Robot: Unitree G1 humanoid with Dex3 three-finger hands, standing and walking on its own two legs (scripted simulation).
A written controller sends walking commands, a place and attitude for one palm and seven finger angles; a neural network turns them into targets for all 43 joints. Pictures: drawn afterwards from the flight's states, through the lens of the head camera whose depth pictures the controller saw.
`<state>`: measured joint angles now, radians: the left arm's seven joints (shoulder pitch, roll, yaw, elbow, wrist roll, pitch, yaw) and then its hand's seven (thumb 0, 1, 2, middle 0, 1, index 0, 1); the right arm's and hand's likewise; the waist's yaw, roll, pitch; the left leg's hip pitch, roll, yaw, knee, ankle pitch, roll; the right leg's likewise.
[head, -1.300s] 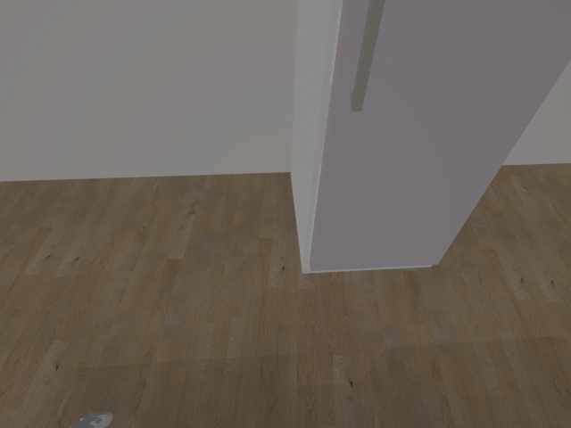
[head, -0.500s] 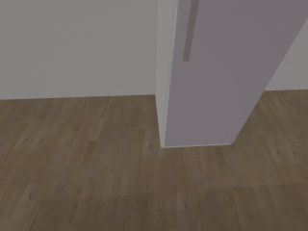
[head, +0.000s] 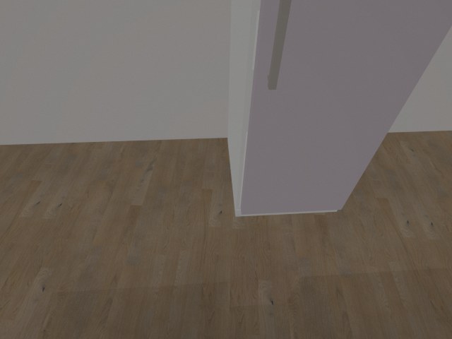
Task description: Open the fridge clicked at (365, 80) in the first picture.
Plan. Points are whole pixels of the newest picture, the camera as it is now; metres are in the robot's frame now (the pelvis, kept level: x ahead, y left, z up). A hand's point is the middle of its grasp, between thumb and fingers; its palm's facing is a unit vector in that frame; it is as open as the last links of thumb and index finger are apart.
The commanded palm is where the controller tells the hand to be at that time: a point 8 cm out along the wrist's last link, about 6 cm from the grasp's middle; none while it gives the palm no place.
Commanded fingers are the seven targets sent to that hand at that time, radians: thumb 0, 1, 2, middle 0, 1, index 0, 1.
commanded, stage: look at it before walking up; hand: left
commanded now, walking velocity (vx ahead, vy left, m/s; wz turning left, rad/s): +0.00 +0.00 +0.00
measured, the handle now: (281, 10) +0.77 -0.08 +0.25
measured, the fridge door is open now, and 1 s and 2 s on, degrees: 0 0 0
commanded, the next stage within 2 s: walk to a spot facing it in 0.24 s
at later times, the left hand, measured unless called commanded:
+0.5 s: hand out of the picture +0.08 +0.24 -0.16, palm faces -0.04 -0.94 -0.33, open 7.4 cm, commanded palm none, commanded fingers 0.00 0.90 0.90 -0.20 -0.30 -0.20 -0.30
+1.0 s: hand out of the picture +0.06 +0.16 -0.17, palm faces -0.22 -0.95 -0.23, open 7.4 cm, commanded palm none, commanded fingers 0.00 0.90 0.90 -0.20 -0.30 -0.20 -0.30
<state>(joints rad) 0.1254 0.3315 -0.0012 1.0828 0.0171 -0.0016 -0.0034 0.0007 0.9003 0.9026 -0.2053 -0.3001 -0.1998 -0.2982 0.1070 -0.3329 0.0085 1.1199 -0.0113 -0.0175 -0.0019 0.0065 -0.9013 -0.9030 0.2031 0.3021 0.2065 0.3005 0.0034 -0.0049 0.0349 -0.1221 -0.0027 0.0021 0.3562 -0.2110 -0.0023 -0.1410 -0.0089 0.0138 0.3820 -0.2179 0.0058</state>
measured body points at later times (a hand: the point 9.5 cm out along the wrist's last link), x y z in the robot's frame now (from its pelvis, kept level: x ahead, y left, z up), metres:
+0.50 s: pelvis +0.00 +0.00 +0.00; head +0.02 +0.00 +0.45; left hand +0.08 +0.29 -0.14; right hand +0.09 -0.29 -0.14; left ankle -0.01 +0.12 -0.75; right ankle -0.01 -0.12 -0.75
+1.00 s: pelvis -0.03 -0.02 -0.01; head +0.02 -0.04 +0.44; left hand +0.07 +0.21 -0.15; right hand +0.00 -0.29 -0.15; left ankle -0.01 +0.14 -0.68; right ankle -0.01 -0.11 -0.75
